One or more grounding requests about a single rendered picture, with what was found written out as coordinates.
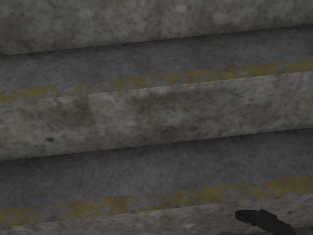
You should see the right robot hand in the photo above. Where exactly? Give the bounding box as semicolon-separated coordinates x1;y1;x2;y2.
235;209;297;235

